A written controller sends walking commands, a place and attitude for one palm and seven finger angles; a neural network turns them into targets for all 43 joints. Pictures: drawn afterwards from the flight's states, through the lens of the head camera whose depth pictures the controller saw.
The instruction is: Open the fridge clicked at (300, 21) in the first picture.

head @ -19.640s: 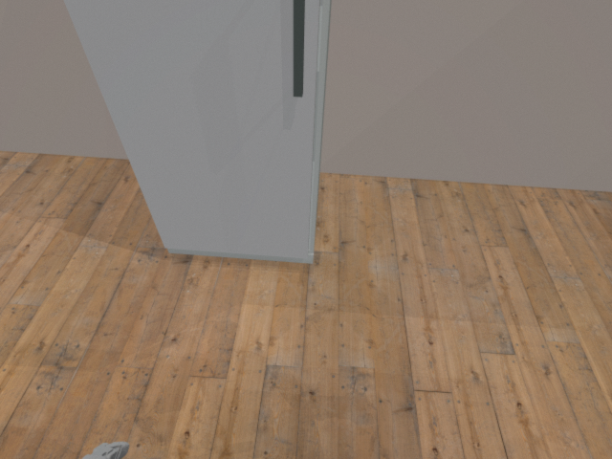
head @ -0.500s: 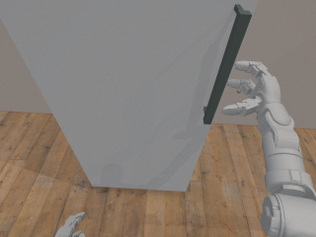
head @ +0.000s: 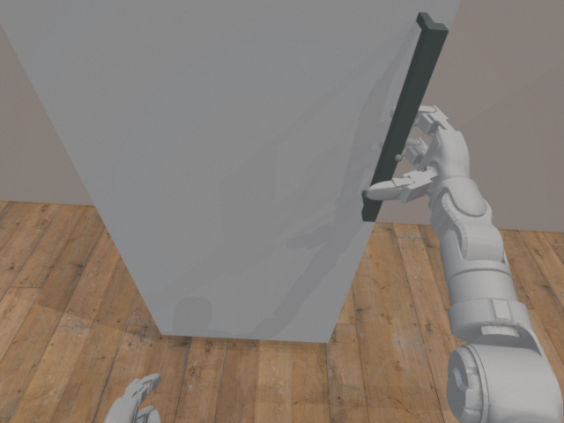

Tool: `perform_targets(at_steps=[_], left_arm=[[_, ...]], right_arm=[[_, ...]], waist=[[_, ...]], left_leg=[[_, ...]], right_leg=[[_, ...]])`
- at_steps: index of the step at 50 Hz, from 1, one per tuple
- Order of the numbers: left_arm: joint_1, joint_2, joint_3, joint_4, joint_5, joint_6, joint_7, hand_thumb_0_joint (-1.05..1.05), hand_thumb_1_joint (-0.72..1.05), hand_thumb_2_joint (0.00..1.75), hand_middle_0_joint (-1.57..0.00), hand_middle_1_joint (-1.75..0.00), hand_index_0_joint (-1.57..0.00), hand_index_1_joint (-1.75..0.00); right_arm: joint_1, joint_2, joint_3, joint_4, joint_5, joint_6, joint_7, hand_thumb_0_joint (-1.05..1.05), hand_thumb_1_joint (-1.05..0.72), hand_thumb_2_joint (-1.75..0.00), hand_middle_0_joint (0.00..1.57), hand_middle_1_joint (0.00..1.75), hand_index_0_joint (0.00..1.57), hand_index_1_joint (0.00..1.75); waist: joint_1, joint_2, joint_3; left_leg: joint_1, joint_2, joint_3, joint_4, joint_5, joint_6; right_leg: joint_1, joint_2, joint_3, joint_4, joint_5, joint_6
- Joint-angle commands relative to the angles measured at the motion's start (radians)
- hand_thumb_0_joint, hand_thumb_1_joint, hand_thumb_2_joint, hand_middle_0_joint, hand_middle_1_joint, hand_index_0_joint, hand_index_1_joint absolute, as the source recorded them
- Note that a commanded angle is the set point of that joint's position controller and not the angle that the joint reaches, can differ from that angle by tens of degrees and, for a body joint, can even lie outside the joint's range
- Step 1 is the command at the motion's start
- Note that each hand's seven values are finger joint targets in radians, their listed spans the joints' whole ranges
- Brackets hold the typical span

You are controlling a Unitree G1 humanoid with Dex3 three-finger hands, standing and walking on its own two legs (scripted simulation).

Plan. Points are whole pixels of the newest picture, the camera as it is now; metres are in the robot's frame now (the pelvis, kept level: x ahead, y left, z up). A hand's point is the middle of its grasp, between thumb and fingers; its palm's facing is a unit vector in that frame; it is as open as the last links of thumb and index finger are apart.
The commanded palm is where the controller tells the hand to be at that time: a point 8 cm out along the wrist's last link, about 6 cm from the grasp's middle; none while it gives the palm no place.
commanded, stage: slide the fingers in behind the handle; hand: right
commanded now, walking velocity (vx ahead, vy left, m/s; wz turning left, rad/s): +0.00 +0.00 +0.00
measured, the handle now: (391, 135) +0.48 -0.11 +0.19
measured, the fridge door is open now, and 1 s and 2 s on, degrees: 0 0 0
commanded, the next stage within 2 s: grip the handle and tug to test in 0.86 s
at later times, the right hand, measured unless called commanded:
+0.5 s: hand (391, 161) +0.42 -0.10 +0.19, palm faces -0.02 +1.00 +0.00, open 14.2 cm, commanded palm +0.39 -0.15 +0.19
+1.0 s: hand (398, 162) +0.42 -0.11 +0.19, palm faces -0.03 +1.00 +0.02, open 13.9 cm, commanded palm +0.40 -0.16 +0.19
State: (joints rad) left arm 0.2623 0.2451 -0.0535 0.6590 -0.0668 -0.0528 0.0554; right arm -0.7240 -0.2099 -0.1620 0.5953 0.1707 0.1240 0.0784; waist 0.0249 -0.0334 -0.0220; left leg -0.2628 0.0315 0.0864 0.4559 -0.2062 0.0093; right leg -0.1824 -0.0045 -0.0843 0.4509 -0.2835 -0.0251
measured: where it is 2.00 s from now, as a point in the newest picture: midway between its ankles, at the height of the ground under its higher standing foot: outside the picture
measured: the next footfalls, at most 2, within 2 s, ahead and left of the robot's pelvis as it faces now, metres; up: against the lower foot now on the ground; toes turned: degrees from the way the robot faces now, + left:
none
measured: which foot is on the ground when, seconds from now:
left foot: down 0.00-1.00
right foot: down 0.00-1.00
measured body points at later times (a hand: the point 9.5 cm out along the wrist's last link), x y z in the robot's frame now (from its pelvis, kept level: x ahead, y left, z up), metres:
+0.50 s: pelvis -0.01 +0.01 +0.00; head -0.02 +0.03 +0.45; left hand +0.12 +0.26 -0.11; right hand +0.41 -0.15 +0.19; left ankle +0.02 +0.11 -0.74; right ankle -0.03 -0.10 -0.74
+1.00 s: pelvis -0.01 +0.01 +0.00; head -0.01 +0.02 +0.45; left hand +0.11 +0.25 -0.11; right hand +0.42 -0.17 +0.19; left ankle +0.02 +0.11 -0.74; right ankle -0.03 -0.10 -0.74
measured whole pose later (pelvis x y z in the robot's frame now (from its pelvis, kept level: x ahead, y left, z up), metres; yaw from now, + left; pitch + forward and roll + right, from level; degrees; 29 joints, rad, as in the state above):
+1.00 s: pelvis -0.01 +0.01 +0.00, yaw +1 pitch +0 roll +0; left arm 0.28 0.25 -0.05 0.66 -0.07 -0.06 0.05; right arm -0.72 -0.23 -0.18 0.63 0.17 0.10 0.08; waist 0.03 -0.03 -0.02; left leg -0.26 0.02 0.08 0.43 -0.18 0.02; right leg -0.17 -0.02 -0.09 0.43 -0.26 -0.02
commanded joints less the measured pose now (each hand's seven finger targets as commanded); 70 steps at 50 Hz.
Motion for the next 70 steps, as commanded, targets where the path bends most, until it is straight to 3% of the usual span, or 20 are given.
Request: perform_targets(at_steps=[1,8,9,11,13,17,22,23,26,32,36,48,51,53,55,60,63,65,68,70], left_arm=[[-0.055,0.119,0.05,-0.138,0.0,-0.043,0.012,0.0,0.9,0.9,-0.2,-0.3,-0.2,-0.3],[-0.062,0.124,0.053,-0.146,0.0,-0.044,0.014,0.0,0.9,0.9,-0.2,-0.3,-0.2,-0.3],[-0.073,0.117,0.05,-0.152,-0.001,-0.047,0.014,0.0,0.9,0.9,-0.2,-0.3,-0.2,-0.3],[-0.074,0.112,0.049,-0.147,-0.004,-0.053,0.013,0.0,0.9,0.9,-0.2,-0.3,-0.2,-0.3],[-0.068,0.122,0.052,-0.139,-0.004,-0.052,0.014,0.0,0.9,0.9,-0.2,-0.3,-0.2,-0.3],[-0.074,0.115,0.049,-0.136,-0.005,-0.061,0.016,0.0,0.9,0.9,-0.2,-0.3,-0.2,-0.3],[-0.065,0.116,0.047,-0.129,-0.002,-0.064,0.015,0.0,0.9,0.9,-0.2,-0.3,-0.2,-0.3],[-0.065,0.122,0.05,-0.128,-0.002,-0.062,0.015,0.0,0.9,0.9,-0.2,-0.3,-0.2,-0.3],[-0.069,0.116,0.046,-0.127,-0.005,-0.065,0.016,0.0,0.9,0.9,-0.2,-0.3,-0.2,-0.3],[-0.06,0.117,0.042,-0.123,-0.005,-0.063,0.019,0.0,0.9,0.9,-0.2,-0.3,-0.2,-0.3],[-0.051,0.118,0.046,-0.131,0.0,-0.063,0.014,0.0,0.9,0.9,-0.2,-0.3,-0.2,-0.3],[-0.056,0.126,0.056,-0.15,-0.002,-0.054,0.011,0.0,0.9,0.9,-0.2,-0.3,-0.2,-0.3],[-0.057,0.119,0.053,-0.144,-0.004,-0.059,0.011,0.0,0.9,0.9,-0.2,-0.3,-0.2,-0.3],[-0.057,0.126,0.056,-0.141,-0.003,-0.055,0.011,0.0,0.9,0.9,-0.2,-0.3,-0.2,-0.3],[-0.063,0.118,0.052,-0.14,-0.004,-0.059,0.011,0.0,0.9,0.9,-0.2,-0.3,-0.2,-0.3],[-0.064,0.119,0.05,-0.131,-0.001,-0.058,0.011,0.0,0.9,0.9,-0.2,-0.3,-0.2,-0.3],[-0.053,0.124,0.05,-0.124,0.006,-0.055,0.011,0.0,0.9,0.9,-0.2,-0.3,-0.2,-0.3],[-0.063,0.115,0.045,-0.13,0.004,-0.051,0.009,0.0,0.9,0.9,-0.2,-0.3,-0.2,-0.3],[-0.055,0.122,0.049,-0.133,0.011,-0.045,0.008,0.0,0.9,0.9,-0.2,-0.3,-0.2,-0.3],[-0.061,0.112,0.045,-0.138,0.01,-0.044,0.006,0.0,0.9,0.9,-0.2,-0.3,-0.2,-0.3]], right_arm=[[-0.472,-0.169,-0.041,-0.217,-0.001,-0.068,-0.015,0.0,0.5,-0.3,0.3,1.2,0.3,1.2],[-0.462,-0.21,-0.072,-0.244,0.002,-0.079,-0.025,0.0,0.5,-0.3,0.3,1.2,0.3,1.2],[-0.481,-0.177,-0.04,-0.28,0.0,-0.086,-0.021,0.0,0.5,-0.3,0.3,1.2,0.3,1.2],[-0.478,-0.133,-0.007,-0.267,0.006,-0.084,-0.019,0.0,0.5,-0.3,0.3,1.2,0.3,1.2],[-0.471,-0.155,-0.023,-0.238,0.006,-0.077,-0.021,0.0,0.5,-0.3,0.3,1.2,0.3,1.2],[-0.517,-0.102,0.023,-0.233,0.009,-0.078,-0.023,0.0,0.5,-0.3,0.3,1.2,0.3,1.2],[-0.545,-0.115,0.02,-0.213,0.005,-0.092,-0.022,0.0,0.5,-0.3,0.3,1.2,0.3,1.2],[-0.518,-0.14,-0.005,-0.194,0.006,-0.093,-0.023,0.0,0.5,-0.3,0.3,1.2,0.3,1.2],[-0.534,-0.118,0.014,-0.166,0.011,-0.097,-0.014,0.0,0.5,-0.3,0.3,1.2,0.3,1.2],[-0.58,-0.166,-0.017,-0.134,0.001,-0.106,-0.02,0.0,0.5,-0.3,0.3,1.2,0.3,1.2],[-0.541,-0.212,-0.071,-0.148,0.002,-0.126,-0.025,0.0,0.5,-0.3,0.3,1.2,0.3,1.2],[-0.49,-0.208,-0.066,-0.23,0.006,-0.106,-0.002,0.0,0.5,-0.3,0.3,1.2,0.3,1.2],[-0.505,-0.151,-0.017,-0.248,0.011,-0.102,0.006,0.0,0.36,-0.36,0.32,1.22,0.32,1.22],[-0.47,-0.179,-0.04,-0.229,0.008,-0.094,0.004,0.0,0.27,-0.4,0.32,1.23,0.32,1.23],[-0.509,-0.115,0.013,-0.248,0.011,-0.083,0.004,0.0,0.17,-0.44,0.33,1.25,0.33,1.25],[-0.54,-0.105,0.022,-0.225,0.006,-0.072,-0.017,0.0,-0.06,-0.54,0.36,1.28,0.36,1.28],[-0.521,-0.129,-0.008,-0.181,0.004,-0.073,-0.029,0.0,-0.2,-0.6,0.38,1.3,0.38,1.3],[-0.546,-0.107,0.013,-0.194,-0.003,-0.075,-0.033,0.0,-0.29,-0.64,0.38,1.31,0.38,1.31],[-0.505,-0.175,-0.054,-0.175,-0.011,-0.082,-0.049,0.0,-0.43,-0.7,0.4,1.33,0.4,1.33],[-0.524,-0.14,-0.026,-0.19,-0.013,-0.087,-0.051,0.0,-0.53,-0.74,0.41,1.35,0.41,1.35]], waist=[[-0.005,0.066,-0.305],[-0.014,0.094,-0.301],[-0.01,0.041,-0.314],[-0.001,0.049,-0.292],[-0.002,0.086,-0.279],[0.012,0.059,-0.269],[0.014,0.058,-0.29],[0.006,0.101,-0.29],[0.013,0.086,-0.269],[0.016,0.061,-0.268],[-0.007,0.08,-0.327],[-0.01,0.071,-0.32],[0.006,0.045,-0.307],[-0.003,0.066,-0.292],[0.009,0.034,-0.285],[0.011,0.039,-0.277],[0.004,0.095,-0.287],[0.004,0.043,-0.289],[-0.02,0.085,-0.314],[-0.009,0.078,-0.305]], left_leg=[[0.166,-0.019,-0.045,-0.026,0.301,0.024],[0.2,-0.018,-0.056,-0.047,0.259,0.02],[0.198,-0.017,-0.059,-0.044,0.266,0.022],[0.177,-0.021,-0.056,-0.049,0.263,0.021],[0.174,-0.021,-0.054,-0.056,0.233,0.02],[0.146,-0.021,-0.059,-0.064,0.203,0.019],[0.158,-0.019,-0.061,-0.06,0.216,0.018],[0.169,-0.019,-0.062,-0.061,0.213,0.017],[0.152,-0.019,-0.066,-0.065,0.19,0.015],[0.147,-0.017,-0.07,-0.065,0.172,0.014],[0.203,-0.018,-0.072,-0.048,0.244,0.017],[0.202,-0.022,-0.063,-0.051,0.267,0.02],[0.174,-0.026,-0.058,-0.051,0.276,0.021],[0.17,-0.027,-0.053,-0.054,0.257,0.024],[0.141,-0.027,-0.049,-0.052,0.249,0.024],[0.121,-0.028,-0.047,-0.054,0.217,0.026],[0.135,-0.029,-0.043,-0.051,0.22,0.025],[0.134,-0.027,-0.048,-0.046,0.23,0.027],[0.169,-0.027,-0.047,-0.041,0.25,0.028],[0.168,-0.026,-0.049,-0.04,0.267,0.026]], right_leg=[[0.054,-0.011,0.069,-0.051,0.316,-0.005],[0.032,-0.01,0.061,-0.067,0.259,-0.013],[0.048,-0.006,0.058,-0.068,0.264,-0.012],[0.056,-0.005,0.058,-0.064,0.255,-0.012],[0.043,-0.007,0.063,-0.068,0.234,-0.013],[0.052,-0.003,0.061,-0.069,0.199,-0.015],[0.048,0.002,0.063,-0.067,0.203,-0.015],[0.036,0.0,0.065,-0.064,0.204,-0.018],[0.028,0.003,0.062,-0.066,0.172,-0.018],[0.01,0.005,0.062,-0.066,0.16,-0.017],[0.015,0.003,0.057,-0.063,0.219,-0.017],[0.039,-0.004,0.054,-0.066,0.258,-0.016],[0.06,-0.002,0.056,-0.064,0.266,-0.014],[0.054,-0.007,0.061,-0.066,0.265,-0.012],[0.072,-0.006,0.068,-0.067,0.265,-0.008],[0.072,-0.006,0.076,-0.07,0.247,-0.006],[0.064,-0.009,0.081,-0.07,0.257,-0.004],[0.064,-0.005,0.076,-0.07,0.263,-0.002],[0.052,-0.008,0.075,-0.069,0.288,-0.002],[0.052,-0.007,0.071,-0.07,0.292,-0.003]])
